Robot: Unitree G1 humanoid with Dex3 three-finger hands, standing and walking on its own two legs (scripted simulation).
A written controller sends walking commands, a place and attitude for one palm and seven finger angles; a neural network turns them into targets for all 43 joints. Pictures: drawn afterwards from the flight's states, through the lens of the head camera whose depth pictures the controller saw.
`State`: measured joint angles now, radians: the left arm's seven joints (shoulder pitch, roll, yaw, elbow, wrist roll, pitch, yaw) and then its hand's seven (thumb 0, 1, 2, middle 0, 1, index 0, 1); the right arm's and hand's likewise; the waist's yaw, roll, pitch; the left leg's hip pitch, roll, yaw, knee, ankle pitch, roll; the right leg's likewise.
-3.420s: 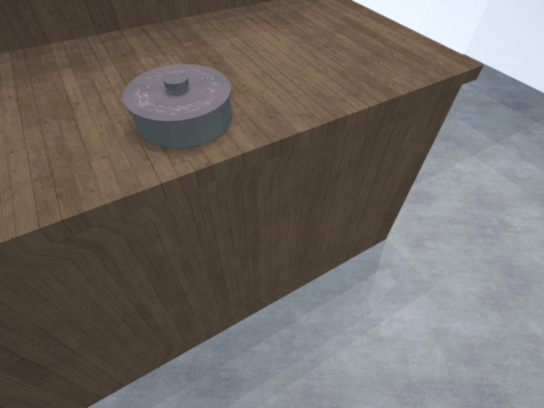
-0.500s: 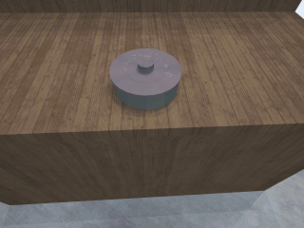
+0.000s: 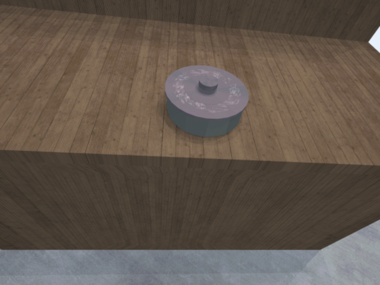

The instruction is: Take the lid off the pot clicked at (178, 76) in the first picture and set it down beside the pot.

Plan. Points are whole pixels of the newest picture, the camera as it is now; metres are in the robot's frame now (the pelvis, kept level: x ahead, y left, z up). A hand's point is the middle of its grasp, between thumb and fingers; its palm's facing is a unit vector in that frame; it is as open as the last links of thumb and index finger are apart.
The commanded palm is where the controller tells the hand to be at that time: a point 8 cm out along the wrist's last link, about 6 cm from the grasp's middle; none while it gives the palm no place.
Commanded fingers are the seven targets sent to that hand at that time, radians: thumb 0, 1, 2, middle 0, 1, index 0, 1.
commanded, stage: come to a stop and stand still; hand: left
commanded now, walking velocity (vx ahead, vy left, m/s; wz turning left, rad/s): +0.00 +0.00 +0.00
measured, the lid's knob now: (208, 83) +0.52 +0.02 +0.15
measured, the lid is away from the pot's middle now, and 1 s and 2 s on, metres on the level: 0.00 0.00 0.00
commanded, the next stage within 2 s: look again from close up in 0.30 s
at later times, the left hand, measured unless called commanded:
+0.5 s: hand out of the picture +0.02 +0.18 -0.18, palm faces -0.01 -0.98 -0.20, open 7.3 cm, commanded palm none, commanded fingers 0.00 0.90 0.90 -0.20 -0.30 -0.20 -0.30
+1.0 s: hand out of the picture +0.02 +0.16 -0.18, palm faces +0.01 -0.98 -0.20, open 7.4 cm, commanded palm none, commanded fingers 0.00 0.90 0.90 -0.20 -0.30 -0.20 -0.30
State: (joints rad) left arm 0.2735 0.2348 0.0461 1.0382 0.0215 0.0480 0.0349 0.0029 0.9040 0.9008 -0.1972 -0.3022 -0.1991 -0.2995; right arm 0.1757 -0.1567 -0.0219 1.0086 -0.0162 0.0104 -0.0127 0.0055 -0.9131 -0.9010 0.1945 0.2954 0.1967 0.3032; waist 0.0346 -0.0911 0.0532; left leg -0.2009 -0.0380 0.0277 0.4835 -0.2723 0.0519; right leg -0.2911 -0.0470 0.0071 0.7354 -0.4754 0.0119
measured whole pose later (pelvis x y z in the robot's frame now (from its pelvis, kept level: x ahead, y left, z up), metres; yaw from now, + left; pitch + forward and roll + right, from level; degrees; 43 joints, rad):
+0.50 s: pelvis -0.01 +0.01 +0.00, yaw +0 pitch +0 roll -1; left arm 0.27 0.16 0.00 1.06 0.02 -0.01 0.05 0.00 0.91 0.90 -0.20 -0.30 -0.20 -0.30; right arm 0.28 -0.16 0.00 1.05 -0.01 -0.01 -0.01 0.01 -0.92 -0.90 0.20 0.30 0.20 0.30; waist -0.01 0.00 0.03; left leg -0.25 -0.03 0.03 0.52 -0.28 0.05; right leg -0.18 -0.01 -0.01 0.49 -0.30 0.01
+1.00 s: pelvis +0.01 -0.01 +0.00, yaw -1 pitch +0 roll +0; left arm 0.29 0.16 -0.01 1.05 0.01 -0.01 0.05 0.00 0.91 0.90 -0.20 -0.30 -0.20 -0.30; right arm 0.24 -0.17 0.00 1.06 -0.01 -0.02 -0.03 0.01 -0.93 -0.90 0.20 0.30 0.20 0.30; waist 0.01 -0.01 0.03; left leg -0.22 -0.02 0.03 0.51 -0.30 0.03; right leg -0.17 0.00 -0.01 0.51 -0.34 -0.01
